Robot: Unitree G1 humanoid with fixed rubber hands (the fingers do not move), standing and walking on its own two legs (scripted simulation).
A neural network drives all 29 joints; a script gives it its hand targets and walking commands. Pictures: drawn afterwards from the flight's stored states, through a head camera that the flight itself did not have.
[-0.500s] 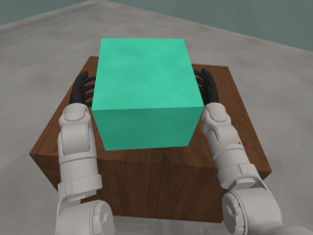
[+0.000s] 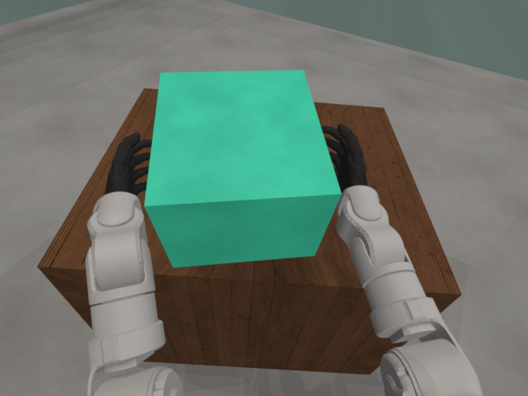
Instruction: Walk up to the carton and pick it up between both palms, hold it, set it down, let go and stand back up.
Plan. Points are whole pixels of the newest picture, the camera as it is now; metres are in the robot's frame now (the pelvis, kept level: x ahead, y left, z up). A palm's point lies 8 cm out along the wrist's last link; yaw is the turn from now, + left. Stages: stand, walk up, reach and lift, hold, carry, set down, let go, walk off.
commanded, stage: hold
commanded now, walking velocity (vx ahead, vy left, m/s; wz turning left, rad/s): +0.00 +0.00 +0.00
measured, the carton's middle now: (239, 166) +0.42 +0.00 +0.13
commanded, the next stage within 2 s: none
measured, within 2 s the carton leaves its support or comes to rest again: neither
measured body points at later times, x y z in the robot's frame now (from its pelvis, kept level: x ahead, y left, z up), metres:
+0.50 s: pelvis -0.02 +0.00 +0.00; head -0.04 +0.03 +0.45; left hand +0.36 +0.17 +0.17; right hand +0.36 -0.15 +0.17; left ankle +0.02 +0.14 -0.75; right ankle -0.01 -0.13 -0.75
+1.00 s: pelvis -0.02 +0.00 +0.00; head -0.04 +0.03 +0.45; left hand +0.36 +0.16 +0.17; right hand +0.36 -0.16 +0.17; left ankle +0.02 +0.14 -0.75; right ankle -0.01 -0.13 -0.75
